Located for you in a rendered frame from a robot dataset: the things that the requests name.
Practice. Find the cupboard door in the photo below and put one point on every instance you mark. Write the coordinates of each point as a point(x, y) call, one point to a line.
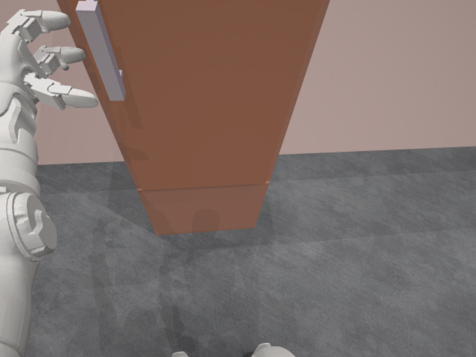
point(208, 84)

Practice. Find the handle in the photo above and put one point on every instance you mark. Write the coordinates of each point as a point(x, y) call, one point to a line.
point(97, 37)

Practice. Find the robot left hand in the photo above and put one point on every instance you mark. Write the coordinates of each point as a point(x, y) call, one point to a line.
point(17, 62)

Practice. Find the left robot forearm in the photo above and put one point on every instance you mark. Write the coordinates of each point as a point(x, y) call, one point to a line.
point(18, 149)

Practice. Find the robot right shin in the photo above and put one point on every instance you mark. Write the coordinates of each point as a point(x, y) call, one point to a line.
point(262, 346)

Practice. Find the left robot upper arm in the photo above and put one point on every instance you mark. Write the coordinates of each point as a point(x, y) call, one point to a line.
point(27, 234)

